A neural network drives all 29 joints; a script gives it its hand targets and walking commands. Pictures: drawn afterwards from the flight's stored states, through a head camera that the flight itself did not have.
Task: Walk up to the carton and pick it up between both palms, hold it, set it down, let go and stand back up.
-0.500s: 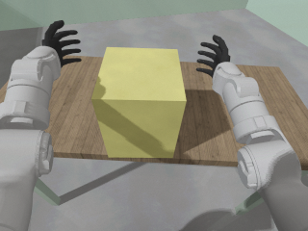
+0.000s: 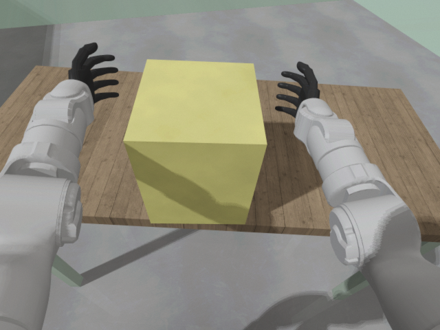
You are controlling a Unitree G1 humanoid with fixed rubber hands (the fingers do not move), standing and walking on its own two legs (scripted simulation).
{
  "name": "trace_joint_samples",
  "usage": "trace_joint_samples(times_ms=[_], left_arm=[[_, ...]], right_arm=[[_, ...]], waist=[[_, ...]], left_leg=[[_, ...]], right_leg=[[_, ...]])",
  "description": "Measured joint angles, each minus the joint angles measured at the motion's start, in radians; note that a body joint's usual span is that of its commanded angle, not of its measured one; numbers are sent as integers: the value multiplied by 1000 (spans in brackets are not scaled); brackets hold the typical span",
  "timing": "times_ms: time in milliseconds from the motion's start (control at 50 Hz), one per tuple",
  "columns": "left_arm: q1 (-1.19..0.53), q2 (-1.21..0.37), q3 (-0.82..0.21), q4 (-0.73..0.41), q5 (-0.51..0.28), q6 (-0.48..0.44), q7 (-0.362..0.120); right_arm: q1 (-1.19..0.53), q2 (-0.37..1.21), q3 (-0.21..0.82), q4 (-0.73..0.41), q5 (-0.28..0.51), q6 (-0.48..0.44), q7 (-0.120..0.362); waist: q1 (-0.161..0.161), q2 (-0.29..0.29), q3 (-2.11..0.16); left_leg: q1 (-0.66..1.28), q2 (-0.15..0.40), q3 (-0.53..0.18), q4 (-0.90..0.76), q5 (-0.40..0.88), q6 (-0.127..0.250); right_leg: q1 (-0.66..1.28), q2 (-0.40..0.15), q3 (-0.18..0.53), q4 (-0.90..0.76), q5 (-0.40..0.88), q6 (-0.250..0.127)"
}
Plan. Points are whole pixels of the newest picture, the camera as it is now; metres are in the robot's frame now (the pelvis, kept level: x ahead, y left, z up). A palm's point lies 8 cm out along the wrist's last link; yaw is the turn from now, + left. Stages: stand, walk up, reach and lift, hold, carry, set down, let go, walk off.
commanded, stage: reach and lift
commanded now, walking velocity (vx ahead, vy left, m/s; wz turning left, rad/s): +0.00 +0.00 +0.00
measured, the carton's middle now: (199, 147) +0.44 +0.03 +0.07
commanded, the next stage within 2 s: none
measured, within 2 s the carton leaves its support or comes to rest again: neither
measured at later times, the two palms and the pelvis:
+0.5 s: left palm (105, 122) +0.46 +0.21 +0.12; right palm (287, 131) +0.45 -0.14 +0.12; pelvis +0.00 +0.01 -0.01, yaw +1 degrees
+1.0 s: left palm (119, 122) +0.46 +0.18 +0.12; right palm (273, 137) +0.44 -0.11 +0.10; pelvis +0.01 +0.02 +0.00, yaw +0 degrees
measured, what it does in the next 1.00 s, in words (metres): stands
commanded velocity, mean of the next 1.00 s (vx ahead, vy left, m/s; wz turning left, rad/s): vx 0.00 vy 0.00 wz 0.00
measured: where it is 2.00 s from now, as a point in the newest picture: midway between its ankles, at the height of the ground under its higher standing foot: outside the picture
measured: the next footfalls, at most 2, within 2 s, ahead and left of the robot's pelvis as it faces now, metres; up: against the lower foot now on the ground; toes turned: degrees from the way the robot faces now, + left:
none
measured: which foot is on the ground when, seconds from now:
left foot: down 0.00-1.00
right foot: down 0.00-1.00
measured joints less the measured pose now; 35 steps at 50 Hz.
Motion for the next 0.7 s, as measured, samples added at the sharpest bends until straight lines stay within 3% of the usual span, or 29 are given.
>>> trace_joint_samples(times_ms=[140, 380, 580, 700], left_arm=[[78, -55, 20, 17, 23, -104, 15], [81, -114, 21, 154, 49, -277, 35], [46, -161, 48, 183, 98, -331, 34], [43, -209, 113, 166, 167, -335, 28]], right_arm=[[96, 68, -53, -33, -88, -86, -4], [105, 102, -142, 77, -203, -224, 18], [85, 100, -153, 125, -228, -281, 54], [97, 146, -208, 100, -306, -295, 58]], waist=[[12, -3, -24], [3, -7, -83], [8, 0, -88], [14, 3, -68]], left_leg=[[-65, 0, -3, 23, -2, -2], [-165, -9, -12, 71, -14, 2], [-172, -16, 0, 71, -17, 12], [-148, -20, 5, 44, -6, 16]], right_leg=[[-66, -1, -3, 28, -6, -2], [-165, -13, -15, 87, -30, 4], [-177, -20, -4, 94, -34, 14], [-154, -24, 0, 70, -24, 19]])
